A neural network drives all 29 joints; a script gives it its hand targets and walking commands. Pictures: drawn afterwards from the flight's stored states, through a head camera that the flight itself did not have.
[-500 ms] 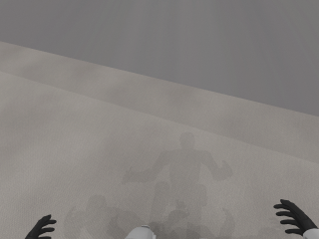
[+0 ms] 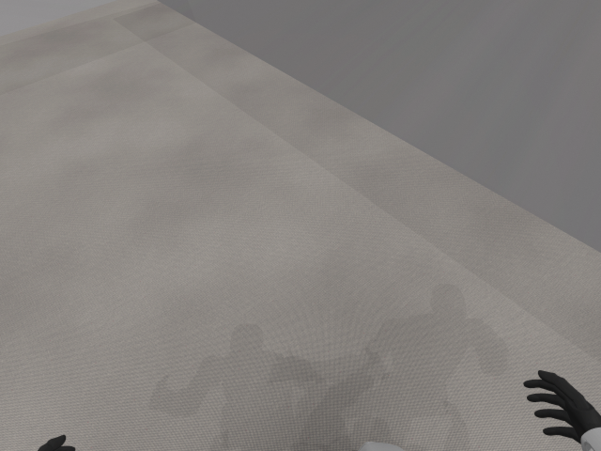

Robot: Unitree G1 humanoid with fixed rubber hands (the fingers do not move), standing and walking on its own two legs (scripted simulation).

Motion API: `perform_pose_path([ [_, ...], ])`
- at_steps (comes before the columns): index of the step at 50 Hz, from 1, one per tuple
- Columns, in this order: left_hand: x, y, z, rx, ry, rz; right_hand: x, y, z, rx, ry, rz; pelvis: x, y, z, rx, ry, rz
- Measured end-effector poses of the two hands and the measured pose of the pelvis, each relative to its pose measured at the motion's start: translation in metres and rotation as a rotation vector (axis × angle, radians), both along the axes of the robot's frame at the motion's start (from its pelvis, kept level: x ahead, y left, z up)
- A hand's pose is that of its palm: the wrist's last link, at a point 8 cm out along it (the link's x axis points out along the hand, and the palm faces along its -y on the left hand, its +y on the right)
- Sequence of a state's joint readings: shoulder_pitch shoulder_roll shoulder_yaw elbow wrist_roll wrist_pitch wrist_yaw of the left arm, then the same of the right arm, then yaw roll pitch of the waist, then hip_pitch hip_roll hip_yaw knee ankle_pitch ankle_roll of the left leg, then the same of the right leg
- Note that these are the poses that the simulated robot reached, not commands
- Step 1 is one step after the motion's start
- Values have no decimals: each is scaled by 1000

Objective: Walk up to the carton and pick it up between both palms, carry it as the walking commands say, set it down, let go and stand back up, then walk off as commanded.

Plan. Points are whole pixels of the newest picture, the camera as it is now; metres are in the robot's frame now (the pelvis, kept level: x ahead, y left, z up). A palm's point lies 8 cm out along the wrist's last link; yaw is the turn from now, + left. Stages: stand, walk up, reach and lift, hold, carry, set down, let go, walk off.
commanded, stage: walk up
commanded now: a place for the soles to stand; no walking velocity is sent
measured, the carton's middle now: out of the picture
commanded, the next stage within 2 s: none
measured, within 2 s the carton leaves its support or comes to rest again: neither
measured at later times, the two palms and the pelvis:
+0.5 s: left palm out of the picture -0.02 +0.49 -0.07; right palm (349, 265) +0.40 -0.07 -0.06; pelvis +0.09 +0.13 +0.00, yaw +28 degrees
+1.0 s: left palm out of the picture -0.09 +0.58 -0.06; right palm (140, 184) +0.60 +0.34 -0.04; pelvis +0.21 +0.33 -0.01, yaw +53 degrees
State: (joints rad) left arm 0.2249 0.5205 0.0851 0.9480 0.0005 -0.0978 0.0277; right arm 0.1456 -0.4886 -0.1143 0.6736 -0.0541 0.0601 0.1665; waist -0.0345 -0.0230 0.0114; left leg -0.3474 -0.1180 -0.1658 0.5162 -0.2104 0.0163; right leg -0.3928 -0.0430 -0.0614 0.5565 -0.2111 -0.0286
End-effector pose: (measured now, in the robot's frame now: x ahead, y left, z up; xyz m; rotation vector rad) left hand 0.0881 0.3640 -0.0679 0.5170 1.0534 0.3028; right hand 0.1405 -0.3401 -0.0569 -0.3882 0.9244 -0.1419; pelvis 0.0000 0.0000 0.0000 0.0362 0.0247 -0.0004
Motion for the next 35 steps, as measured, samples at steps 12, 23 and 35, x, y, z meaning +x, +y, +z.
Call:
perform_pose_path([
  [12,-92,76,37,84,-27,313,196,142,23,84,-121,395,41,50,10,-50,-10,275],
  [23,-111,128,0,-18,15,484,256,270,8,41,-53,542,83,126,1,-23,-20,456],
  [35,-113,160,43,113,-63,683,344,365,-17,52,36,726,155,184,5,-31,-19,709],
])
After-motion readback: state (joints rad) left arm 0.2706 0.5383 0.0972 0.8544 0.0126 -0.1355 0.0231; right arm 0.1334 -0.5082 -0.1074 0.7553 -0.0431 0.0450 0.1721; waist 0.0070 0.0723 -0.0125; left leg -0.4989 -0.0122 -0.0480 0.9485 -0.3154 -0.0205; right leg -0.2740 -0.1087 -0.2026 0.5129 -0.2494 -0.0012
